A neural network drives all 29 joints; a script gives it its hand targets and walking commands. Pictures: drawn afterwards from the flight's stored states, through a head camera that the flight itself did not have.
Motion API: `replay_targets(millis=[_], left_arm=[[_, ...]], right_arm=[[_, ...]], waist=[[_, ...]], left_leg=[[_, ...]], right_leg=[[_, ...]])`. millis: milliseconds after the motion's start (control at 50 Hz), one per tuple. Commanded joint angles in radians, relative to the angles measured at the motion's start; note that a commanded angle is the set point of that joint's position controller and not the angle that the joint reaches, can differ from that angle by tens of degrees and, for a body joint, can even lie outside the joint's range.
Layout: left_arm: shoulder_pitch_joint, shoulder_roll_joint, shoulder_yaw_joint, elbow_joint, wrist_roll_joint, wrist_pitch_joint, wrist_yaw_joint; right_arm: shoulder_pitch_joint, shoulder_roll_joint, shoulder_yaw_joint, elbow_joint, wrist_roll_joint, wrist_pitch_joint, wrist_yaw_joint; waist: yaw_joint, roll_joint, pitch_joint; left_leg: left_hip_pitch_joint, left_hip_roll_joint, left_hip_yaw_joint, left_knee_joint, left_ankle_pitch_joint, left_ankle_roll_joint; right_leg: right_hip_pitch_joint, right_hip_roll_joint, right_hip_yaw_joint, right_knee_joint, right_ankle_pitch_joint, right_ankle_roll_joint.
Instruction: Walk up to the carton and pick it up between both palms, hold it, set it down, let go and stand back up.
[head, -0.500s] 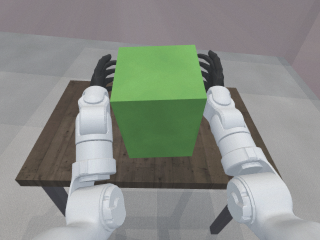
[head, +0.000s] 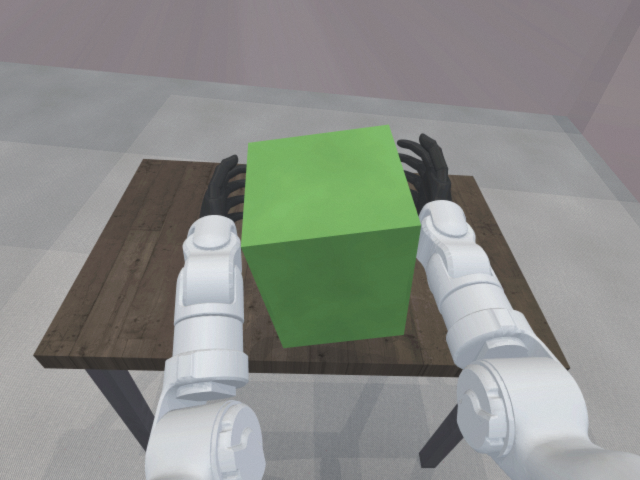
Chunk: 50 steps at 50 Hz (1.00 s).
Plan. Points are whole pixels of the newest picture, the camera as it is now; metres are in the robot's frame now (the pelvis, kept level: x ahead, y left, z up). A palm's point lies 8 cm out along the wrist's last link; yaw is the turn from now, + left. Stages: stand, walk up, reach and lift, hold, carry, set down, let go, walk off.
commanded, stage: set down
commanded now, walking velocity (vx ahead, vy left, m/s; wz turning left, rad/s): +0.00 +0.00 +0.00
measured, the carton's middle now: (331, 245) +0.38 +0.01 +0.11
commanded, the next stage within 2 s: none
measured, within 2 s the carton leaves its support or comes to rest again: neither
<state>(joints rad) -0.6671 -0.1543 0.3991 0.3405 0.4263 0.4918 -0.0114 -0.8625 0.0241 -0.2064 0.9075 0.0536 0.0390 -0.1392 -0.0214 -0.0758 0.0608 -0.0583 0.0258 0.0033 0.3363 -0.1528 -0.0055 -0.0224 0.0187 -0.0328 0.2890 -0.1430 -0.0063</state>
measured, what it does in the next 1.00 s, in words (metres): stands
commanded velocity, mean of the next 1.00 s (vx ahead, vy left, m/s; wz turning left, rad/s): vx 0.00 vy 0.00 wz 0.00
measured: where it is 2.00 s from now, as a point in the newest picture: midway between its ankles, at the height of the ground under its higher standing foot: outside the picture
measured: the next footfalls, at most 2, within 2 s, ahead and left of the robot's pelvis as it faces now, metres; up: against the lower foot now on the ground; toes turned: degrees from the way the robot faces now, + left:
none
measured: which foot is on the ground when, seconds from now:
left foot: down 0.00-1.00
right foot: down 0.00-1.00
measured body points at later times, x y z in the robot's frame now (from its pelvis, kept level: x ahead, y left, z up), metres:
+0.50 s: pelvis +0.02 +0.00 +0.00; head +0.01 +0.03 +0.45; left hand +0.41 +0.16 +0.13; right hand +0.44 -0.10 +0.16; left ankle +0.03 +0.12 -0.75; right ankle +0.02 -0.11 -0.75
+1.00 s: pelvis +0.02 -0.01 +0.00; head +0.01 +0.02 +0.45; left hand +0.40 +0.16 +0.09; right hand +0.45 -0.10 +0.12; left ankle +0.03 +0.12 -0.75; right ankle +0.02 -0.11 -0.75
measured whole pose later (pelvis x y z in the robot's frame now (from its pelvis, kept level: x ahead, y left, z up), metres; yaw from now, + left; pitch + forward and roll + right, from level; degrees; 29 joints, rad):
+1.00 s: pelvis +0.02 -0.01 +0.00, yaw +0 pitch -4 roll +0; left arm -0.64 -0.18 0.40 0.56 0.43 0.28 0.07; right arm -0.85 0.03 -0.41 1.05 -0.14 -0.08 -0.05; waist 0.08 -0.06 0.07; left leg -0.08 0.03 0.00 0.29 -0.15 -0.01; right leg -0.06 0.02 -0.03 0.29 -0.16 -0.01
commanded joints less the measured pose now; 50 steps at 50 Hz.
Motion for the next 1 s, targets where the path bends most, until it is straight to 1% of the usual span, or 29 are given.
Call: replay_targets(millis=[0,20,40,80,100,120,160,200,220,240,280,360,380,460,480,520,540,560,580,600,620,640,680,760,800,860,880,920,980], left_arm=[[-0.718,-0.420,-0.356,-0.055,-0.093,-0.134,-0.048],[-0.706,-0.409,-0.340,-0.020,-0.088,-0.140,-0.047],[-0.699,-0.414,-0.331,-0.004,-0.083,-0.146,-0.045],[-0.673,-0.405,-0.312,0.021,-0.080,-0.155,-0.048],[-0.667,-0.407,-0.312,0.024,-0.075,-0.159,-0.050],[-0.649,-0.403,-0.304,0.029,-0.072,-0.161,-0.051],[-0.645,-0.406,-0.302,0.031,-0.074,-0.170,-0.056],[-0.640,-0.426,-0.322,0.008,-0.085,-0.183,-0.055],[-0.624,-0.431,-0.328,0.006,-0.088,-0.187,-0.054],[-0.634,-0.446,-0.351,-0.024,-0.098,-0.197,-0.051],[-0.613,-0.461,-0.361,-0.020,-0.097,-0.208,-0.046],[-0.535,-0.457,-0.322,0.006,-0.066,-0.202,-0.043],[-0.519,-0.454,-0.311,0.016,-0.059,-0.199,-0.046],[-0.514,-0.442,-0.292,0.014,-0.049,-0.200,-0.046],[-0.518,-0.452,-0.292,0.018,-0.048,-0.203,-0.046],[-0.532,-0.463,-0.301,0.009,-0.052,-0.216,-0.039],[-0.549,-0.467,-0.303,0.006,-0.057,-0.226,-0.035],[-0.551,-0.471,-0.301,0.019,-0.055,-0.229,-0.032],[-0.566,-0.480,-0.304,0.019,-0.055,-0.240,-0.026],[-0.564,-0.476,-0.291,0.031,-0.051,-0.244,-0.022],[-0.581,-0.479,-0.292,0.038,-0.051,-0.251,-0.018],[-0.582,-0.484,-0.289,0.053,-0.049,-0.257,-0.015],[-0.569,-0.472,-0.261,0.087,-0.038,-0.259,-0.011],[-0.598,-0.467,-0.230,0.098,-0.037,-0.275,-0.001],[-0.623,-0.460,-0.214,0.107,-0.039,-0.285,0.002],[-0.631,-0.464,-0.204,0.105,-0.039,-0.300,0.010],[-0.645,-0.468,-0.205,0.100,-0.039,-0.308,0.015],[-0.656,-0.462,-0.191,0.101,-0.036,-0.318,0.022],[-0.621,-0.464,-0.187,0.124,-0.037,-0.326,0.024]], right_arm=[[-0.601,0.486,0.234,-0.160,-0.108,-0.117,0.169],[-0.602,0.485,0.230,-0.148,-0.119,-0.118,0.170],[-0.591,0.485,0.219,-0.132,-0.129,-0.119,0.172],[-0.557,0.483,0.210,-0.110,-0.140,-0.115,0.173],[-0.537,0.481,0.201,-0.091,-0.146,-0.115,0.174],[-0.520,0.478,0.199,-0.074,-0.147,-0.112,0.175],[-0.509,0.479,0.191,-0.073,-0.159,-0.114,0.175],[-0.494,0.488,0.196,-0.078,-0.163,-0.122,0.171],[-0.495,0.486,0.204,-0.088,-0.161,-0.127,0.168],[-0.488,0.499,0.217,-0.089,-0.155,-0.132,0.165],[-0.487,0.493,0.227,-0.090,-0.148,-0.141,0.162],[-0.459,0.465,0.220,-0.059,-0.149,-0.145,0.168],[-0.444,0.457,0.213,-0.038,-0.151,-0.141,0.169],[-0.433,0.449,0.201,-0.028,-0.158,-0.141,0.176],[-0.429,0.452,0.193,-0.023,-0.166,-0.143,0.177],[-0.435,0.461,0.189,-0.025,-0.175,-0.153,0.179],[-0.450,0.465,0.187,-0.030,-0.177,-0.160,0.180],[-0.448,0.461,0.170,-0.011,-0.186,-0.161,0.183],[-0.454,0.468,0.166,-0.011,-0.192,-0.166,0.186],[-0.456,0.465,0.158,0.000,-0.197,-0.168,0.189],[-0.458,0.468,0.141,0.009,-0.208,-0.170,0.193],[-0.465,0.473,0.136,0.015,-0.215,-0.172,0.198],[-0.462,0.465,0.110,0.031,-0.234,-0.169,0.204],[-0.466,0.477,0.068,0.055,-0.264,-0.162,0.212],[-0.473,0.478,0.040,0.065,-0.286,-0.157,0.218],[-0.489,0.491,0.029,0.060,-0.295,-0.163,0.225],[-0.490,0.488,0.019,0.073,-0.304,-0.163,0.227],[-0.495,0.495,0.009,0.083,-0.314,-0.161,0.230],[-0.481,0.491,-0.001,0.084,-0.331,-0.166,0.234]], waist=[[0.088,0.106,-0.446],[0.098,0.095,-0.426],[0.093,0.095,-0.424],[0.091,0.072,-0.408],[0.081,0.081,-0.399],[0.086,0.078,-0.392],[0.081,0.071,-0.392],[0.066,0.077,-0.425],[0.067,0.073,-0.442],[0.061,0.085,-0.472],[0.062,0.098,-0.499],[0.087,0.101,-0.450],[0.084,0.099,-0.425],[0.095,0.104,-0.411],[0.090,0.104,-0.414],[0.093,0.105,-0.444],[0.100,0.107,-0.464],[0.096,0.116,-0.456],[0.100,0.116,-0.474],[0.110,0.117,-0.461],[0.102,0.121,-0.465],[0.113,0.121,-0.456],[0.118,0.108,-0.437],[0.128,0.094,-0.436],[0.126,0.083,-0.432],[0.140,0.092,-0.467],[0.136,0.096,-0.476],[0.148,0.090,-0.495],[0.144,0.076,-0.507]], left_leg=[[0.137,-0.037,0.084,-0.048,0.170,-0.016],[0.122,-0.038,0.089,-0.052,0.158,-0.010],[0.116,-0.038,0.090,-0.052,0.160,-0.012],[0.104,-0.039,0.094,-0.059,0.152,-0.003],[0.105,-0.039,0.093,-0.063,0.155,-0.006],[0.106,-0.040,0.098,-0.064,0.164,-0.004],[0.100,-0.041,0.100,-0.063,0.182,-0.004],[0.108,-0.041,0.098,-0.049,0.239,-0.014],[0.113,-0.042,0.100,-0.037,0.277,-0.018],[0.124,-0.043,0.098,-0.023,0.324,-0.027],[0.141,-0.041,0.097,-0.008,0.378,-0.036],[0.156,-0.034,0.101,-0.002,0.412,-0.036],[0.157,-0.032,0.102,-0.008,0.408,-0.035],[0.153,-0.031,0.106,-0.013,0.399,-0.032],[0.155,-0.029,0.107,-0.011,0.401,-0.035],[0.164,-0.028,0.106,-0.005,0.419,-0.041],[0.155,-0.027,0.106,-0.002,0.427,-0.043],[0.161,-0.024,0.105,-0.001,0.427,-0.046],[0.161,-0.024,0.105,0.002,0.440,-0.050],[0.157,-0.023,0.106,-0.003,0.426,-0.049],[0.158,-0.021,0.107,-0.005,0.409,-0.050],[0.144,-0.021,0.108,-0.011,0.395,-0.049],[0.123,-0.022,0.112,-0.021,0.352,-0.041],[0.084,-0.022,0.121,-0.038,0.305,-0.033],[0.054,-0.024,0.124,-0.050,0.264,-0.026],[0.033,-0.027,0.129,-0.046,0.273,-0.026],[0.034,-0.026,0.126,-0.046,0.284,-0.029],[0.026,-0.027,0.129,-0.043,0.288,-0.026],[0.033,-0.025,0.130,-0.035,0.321,-0.024]], right_leg=[[0.056,0.024,-0.085,-0.030,0.051,0.037],[0.058,0.022,-0.081,-0.033,0.046,0.040],[0.063,0.023,-0.081,-0.031,0.051,0.039],[0.079,0.020,-0.074,-0.031,0.066,0.045],[0.083,0.021,-0.076,-0.032,0.071,0.044],[0.088,0.022,-0.074,-0.033,0.080,0.046],[0.102,0.022,-0.072,-0.032,0.105,0.048],[0.120,0.024,-0.076,-0.018,0.180,0.048],[0.133,0.026,-0.074,-0.009,0.238,0.049],[0.143,0.027,-0.076,-0.002,0.284,0.048],[0.139,0.030,-0.078,0.003,0.326,0.044],[0.108,0.034,-0.081,-0.005,0.313,0.034],[0.100,0.035,-0.085,-0.010,0.300,0.033],[0.083,0.032,-0.082,-0.014,0.270,0.029],[0.075,0.035,-0.086,-0.016,0.253,0.027],[0.056,0.037,-0.086,-0.020,0.252,0.025],[0.051,0.036,-0.083,-0.018,0.260,0.025],[0.029,0.037,-0.087,-0.022,0.236,0.022],[0.016,0.039,-0.087,-0.024,0.226,0.019],[0.011,0.038,-0.083,-0.028,0.206,0.018],[-0.004,0.037,-0.085,-0.033,0.185,0.016],[-0.011,0.036,-0.084,-0.037,0.162,0.014],[-0.018,0.032,-0.079,-0.045,0.132,0.014],[-0.016,0.030,-0.072,-0.042,0.108,0.015],[-0.019,0.025,-0.070,-0.045,0.078,0.017],[-0.009,0.023,-0.064,-0.036,0.090,0.018],[-0.016,0.024,-0.063,-0.035,0.097,0.017],[-0.017,0.023,-0.061,-0.032,0.101,0.018],[-0.013,0.024,-0.061,-0.028,0.138,0.020]])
